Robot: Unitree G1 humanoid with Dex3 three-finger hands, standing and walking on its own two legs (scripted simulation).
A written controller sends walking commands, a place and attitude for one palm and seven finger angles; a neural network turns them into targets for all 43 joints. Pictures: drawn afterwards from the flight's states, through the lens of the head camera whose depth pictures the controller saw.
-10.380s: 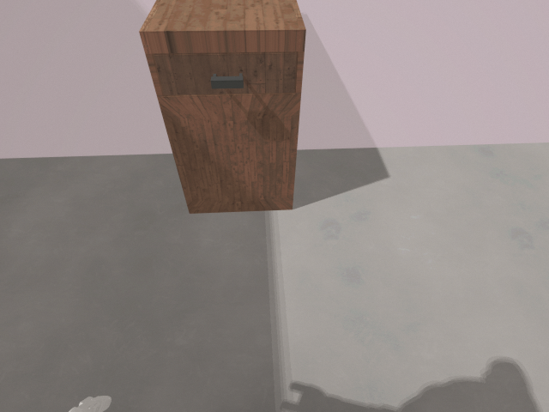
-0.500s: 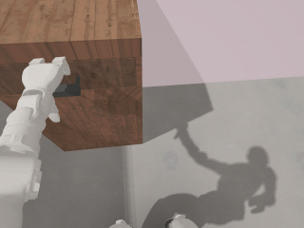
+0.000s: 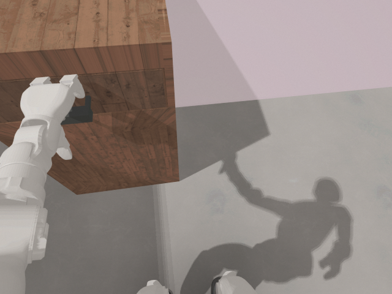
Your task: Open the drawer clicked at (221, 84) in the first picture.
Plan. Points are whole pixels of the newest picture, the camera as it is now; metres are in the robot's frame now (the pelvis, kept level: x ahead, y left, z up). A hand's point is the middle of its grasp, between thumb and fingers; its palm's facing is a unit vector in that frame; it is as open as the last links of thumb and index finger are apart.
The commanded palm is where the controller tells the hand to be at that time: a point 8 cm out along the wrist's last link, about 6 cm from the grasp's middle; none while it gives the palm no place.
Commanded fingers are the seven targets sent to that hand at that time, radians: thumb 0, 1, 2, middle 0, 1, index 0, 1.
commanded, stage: lower the fingers behind the handle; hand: left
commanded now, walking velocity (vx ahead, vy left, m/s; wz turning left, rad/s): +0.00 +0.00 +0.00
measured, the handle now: (68, 108) +0.54 +0.27 -0.02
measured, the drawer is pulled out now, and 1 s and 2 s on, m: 0.00 0.00 0.00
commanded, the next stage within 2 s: lift the fingers back up to retry in 1.30 s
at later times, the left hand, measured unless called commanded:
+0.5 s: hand (66, 124) +0.49 +0.26 -0.01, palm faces -0.07 -0.03 -1.00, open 13.7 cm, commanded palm +0.48 +0.26 +0.03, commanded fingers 0.00 -0.50 0.30 -0.30 -1.20 -0.30 -1.20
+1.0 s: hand (66, 125) +0.49 +0.27 -0.02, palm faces -0.05 +0.00 -1.00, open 13.7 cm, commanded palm +0.48 +0.25 +0.01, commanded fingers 0.00 -0.50 0.30 -0.30 -1.20 -0.30 -1.20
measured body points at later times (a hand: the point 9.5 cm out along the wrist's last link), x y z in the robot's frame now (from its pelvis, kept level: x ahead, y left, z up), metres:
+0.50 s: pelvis -0.02 +0.00 -0.02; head +0.12 +0.01 +0.41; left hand +0.48 +0.26 +0.04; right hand -0.02 -0.28 -0.14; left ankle -0.03 +0.10 -0.70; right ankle +0.00 -0.13 -0.70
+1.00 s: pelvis -0.04 +0.00 -0.04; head +0.11 +0.02 +0.38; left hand +0.48 +0.27 +0.03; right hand -0.05 -0.27 -0.16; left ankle -0.03 +0.10 -0.70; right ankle +0.00 -0.13 -0.70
